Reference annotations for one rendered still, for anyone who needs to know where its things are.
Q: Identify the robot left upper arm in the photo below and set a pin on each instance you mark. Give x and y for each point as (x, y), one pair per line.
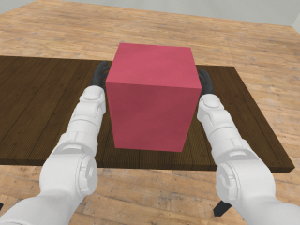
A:
(65, 180)

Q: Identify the table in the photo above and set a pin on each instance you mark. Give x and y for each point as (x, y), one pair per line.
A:
(38, 96)

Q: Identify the right robot hand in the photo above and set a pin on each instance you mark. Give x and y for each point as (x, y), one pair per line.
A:
(206, 83)

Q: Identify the robot right upper arm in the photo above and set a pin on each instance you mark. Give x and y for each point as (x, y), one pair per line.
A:
(248, 186)

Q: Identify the robot left forearm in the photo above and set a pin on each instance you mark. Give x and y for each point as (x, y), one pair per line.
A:
(84, 125)

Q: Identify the left robot hand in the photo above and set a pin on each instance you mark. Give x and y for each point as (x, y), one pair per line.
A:
(99, 75)

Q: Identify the robot right forearm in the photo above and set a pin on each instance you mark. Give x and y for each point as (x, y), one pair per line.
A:
(221, 132)

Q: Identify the carton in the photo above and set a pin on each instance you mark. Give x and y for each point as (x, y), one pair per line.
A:
(152, 92)

